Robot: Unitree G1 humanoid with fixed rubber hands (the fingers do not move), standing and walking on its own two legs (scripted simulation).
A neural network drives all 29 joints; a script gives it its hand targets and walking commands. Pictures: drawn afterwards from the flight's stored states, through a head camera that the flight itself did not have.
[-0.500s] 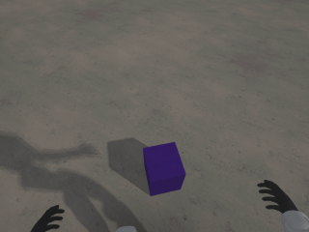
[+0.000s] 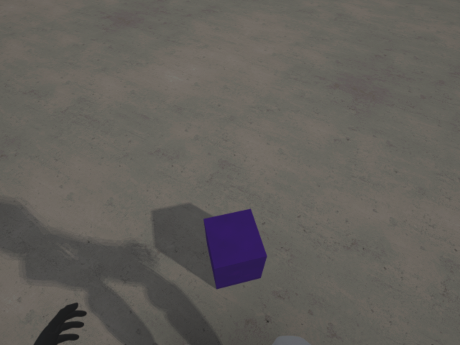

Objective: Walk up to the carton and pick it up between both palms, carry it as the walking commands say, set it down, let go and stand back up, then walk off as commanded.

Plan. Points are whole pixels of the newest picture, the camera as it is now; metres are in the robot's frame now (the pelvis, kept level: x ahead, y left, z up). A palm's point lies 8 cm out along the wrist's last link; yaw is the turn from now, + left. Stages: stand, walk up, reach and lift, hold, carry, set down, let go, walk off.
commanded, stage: walk up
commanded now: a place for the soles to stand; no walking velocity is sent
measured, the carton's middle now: (233, 249) +0.54 -0.01 -0.65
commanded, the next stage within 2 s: reach and lift in 2.00 s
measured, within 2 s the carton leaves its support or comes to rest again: neither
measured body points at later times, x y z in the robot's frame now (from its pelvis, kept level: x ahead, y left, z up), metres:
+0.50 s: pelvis +0.07 -0.08 -0.02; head +0.07 -0.06 +0.43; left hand +0.12 +0.26 -0.10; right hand +0.27 -0.39 -0.05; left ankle +0.08 +0.03 -0.74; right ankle +0.08 -0.20 -0.70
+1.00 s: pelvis +0.13 -0.12 -0.01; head +0.14 -0.12 +0.44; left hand +0.20 +0.25 -0.06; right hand +0.36 -0.41 -0.10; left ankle +0.08 +0.03 -0.74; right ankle +0.18 -0.24 -0.74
